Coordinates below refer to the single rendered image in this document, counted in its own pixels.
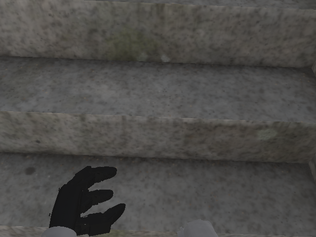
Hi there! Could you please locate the left robot hand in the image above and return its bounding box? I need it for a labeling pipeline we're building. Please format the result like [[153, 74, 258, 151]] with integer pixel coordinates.
[[48, 166, 125, 237]]

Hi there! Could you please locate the robot right thigh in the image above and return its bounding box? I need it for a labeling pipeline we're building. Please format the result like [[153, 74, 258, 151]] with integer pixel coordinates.
[[177, 219, 218, 237]]

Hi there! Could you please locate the robot left forearm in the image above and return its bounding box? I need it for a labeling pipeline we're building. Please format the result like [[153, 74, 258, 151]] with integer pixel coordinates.
[[40, 226, 77, 237]]

